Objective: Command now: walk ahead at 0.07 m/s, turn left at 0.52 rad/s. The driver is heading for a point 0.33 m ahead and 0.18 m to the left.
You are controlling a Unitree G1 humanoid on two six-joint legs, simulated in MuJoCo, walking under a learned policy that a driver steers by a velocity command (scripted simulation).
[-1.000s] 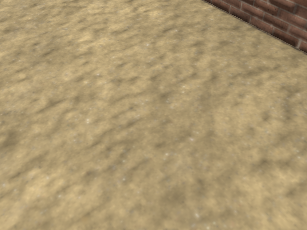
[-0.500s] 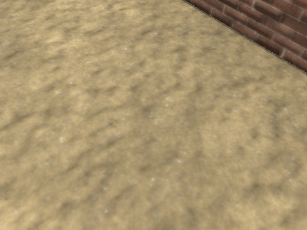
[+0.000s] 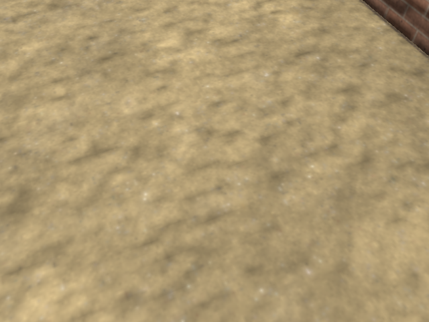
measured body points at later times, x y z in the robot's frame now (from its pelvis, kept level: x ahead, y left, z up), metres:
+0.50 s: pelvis +0.03 +0.03 +0.00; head +0.07 +0.05 +0.45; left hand +0.12 +0.34 -0.10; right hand +0.27 -0.21 -0.07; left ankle +0.04 +0.12 -0.74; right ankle +0.09 -0.12 -0.71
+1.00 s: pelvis +0.03 +0.03 -0.01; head +0.05 +0.06 +0.44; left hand -0.02 +0.35 -0.11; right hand +0.33 -0.10 -0.08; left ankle -0.04 +0.12 -0.74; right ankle +0.09 -0.11 -0.74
